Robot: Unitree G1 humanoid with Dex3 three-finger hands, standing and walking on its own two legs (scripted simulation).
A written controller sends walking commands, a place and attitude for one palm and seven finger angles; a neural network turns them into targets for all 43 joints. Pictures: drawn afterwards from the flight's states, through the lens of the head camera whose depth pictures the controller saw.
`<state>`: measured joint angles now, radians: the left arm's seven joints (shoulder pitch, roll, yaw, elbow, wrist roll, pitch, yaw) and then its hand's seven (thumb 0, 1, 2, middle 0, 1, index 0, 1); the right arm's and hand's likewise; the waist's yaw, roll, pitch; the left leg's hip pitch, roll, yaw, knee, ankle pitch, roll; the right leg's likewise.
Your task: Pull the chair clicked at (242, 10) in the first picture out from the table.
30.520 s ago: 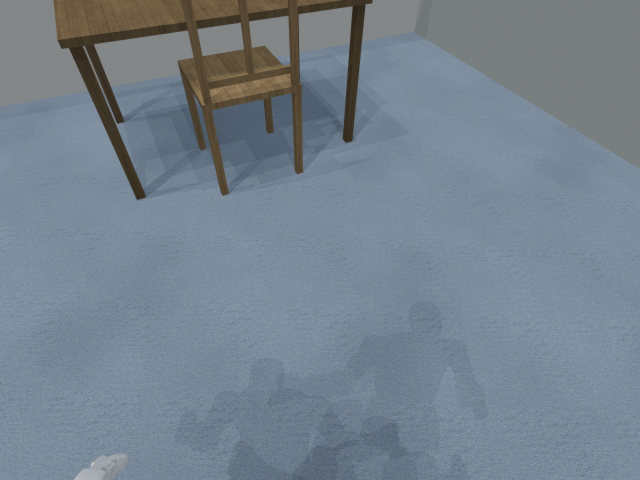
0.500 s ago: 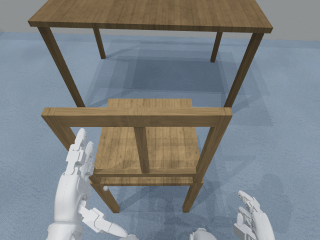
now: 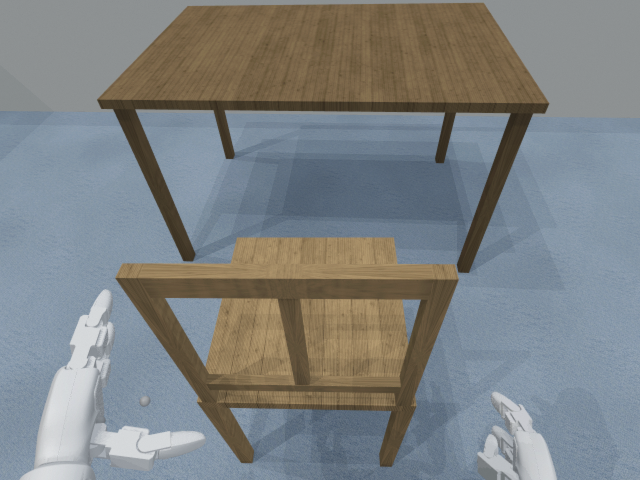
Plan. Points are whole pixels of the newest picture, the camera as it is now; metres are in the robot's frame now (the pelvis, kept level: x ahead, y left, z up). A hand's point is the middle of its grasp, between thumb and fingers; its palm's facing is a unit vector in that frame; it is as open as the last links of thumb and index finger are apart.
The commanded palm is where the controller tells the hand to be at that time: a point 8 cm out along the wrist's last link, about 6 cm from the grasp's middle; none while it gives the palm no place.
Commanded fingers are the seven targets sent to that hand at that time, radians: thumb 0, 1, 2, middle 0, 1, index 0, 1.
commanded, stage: draw the hand back to the body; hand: left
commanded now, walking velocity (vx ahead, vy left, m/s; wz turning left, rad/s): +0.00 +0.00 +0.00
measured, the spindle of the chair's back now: (296, 343) +0.33 +0.07 -0.06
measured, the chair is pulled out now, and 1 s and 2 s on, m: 0.57 0.57 0.57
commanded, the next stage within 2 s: step back with the hand held close in 0.84 s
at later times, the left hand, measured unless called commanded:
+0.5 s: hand (28, 311) +0.21 +0.27 +0.20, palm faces +0.49 -0.75 -0.45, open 8.9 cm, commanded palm +0.16 +0.31 +0.21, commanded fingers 0.00 0.90 0.90 -0.20 -0.30 -0.20 -0.30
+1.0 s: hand (36, 308) +0.22 +0.27 +0.19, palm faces +0.48 -0.77 -0.42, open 7.4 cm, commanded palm +0.16 +0.30 +0.20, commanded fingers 0.00 0.90 0.90 -0.20 -0.30 -0.20 -0.30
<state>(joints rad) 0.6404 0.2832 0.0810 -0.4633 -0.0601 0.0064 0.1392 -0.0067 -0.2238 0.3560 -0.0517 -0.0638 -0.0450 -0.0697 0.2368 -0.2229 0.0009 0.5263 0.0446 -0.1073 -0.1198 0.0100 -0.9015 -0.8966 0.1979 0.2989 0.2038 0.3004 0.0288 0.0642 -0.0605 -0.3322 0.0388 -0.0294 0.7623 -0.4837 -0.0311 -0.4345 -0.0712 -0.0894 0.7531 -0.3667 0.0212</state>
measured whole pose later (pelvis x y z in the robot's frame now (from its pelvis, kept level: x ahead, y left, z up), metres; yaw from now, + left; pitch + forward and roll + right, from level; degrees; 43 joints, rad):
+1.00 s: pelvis +0.01 +0.01 +0.03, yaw -2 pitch -3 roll -1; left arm 0.46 0.34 0.37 -0.42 -0.07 -0.06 0.17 0.02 0.89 0.90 -0.21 -0.30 -0.21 -0.30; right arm 0.18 -0.22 0.00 0.64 0.03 -0.13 -0.08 0.01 -0.90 -0.90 0.20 0.30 0.20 0.30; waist 0.06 0.08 0.03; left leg -0.04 0.05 0.02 0.46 -0.36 -0.02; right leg -0.17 -0.05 -0.06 0.48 -0.25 0.03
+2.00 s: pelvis -0.10 +0.00 +0.00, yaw +0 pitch -2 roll +0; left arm 0.49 0.39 0.47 -0.51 -0.01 -0.21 0.18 0.02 0.89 0.90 -0.21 -0.30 -0.21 -0.30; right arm 0.24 -0.19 -0.02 0.62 0.01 -0.14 -0.08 0.01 -0.90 -0.90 0.20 0.30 0.21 0.30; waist 0.02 0.01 0.06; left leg -0.40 0.03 0.00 0.76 -0.39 0.00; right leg -0.46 -0.03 0.00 0.67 -0.18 0.02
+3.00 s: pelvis -0.27 -0.04 +0.03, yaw -6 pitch -2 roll +1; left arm 0.64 0.43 0.44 -0.50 -0.05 -0.21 0.14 0.01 0.89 0.90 -0.22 -0.30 -0.21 -0.31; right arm 0.24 -0.20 -0.02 0.67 0.02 -0.09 -0.04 0.01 -0.90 -0.90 0.20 0.30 0.21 0.30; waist -0.02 -0.01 0.04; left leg -0.47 0.03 0.00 0.93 -0.39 -0.02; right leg -0.24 -0.04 0.00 0.53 -0.27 0.01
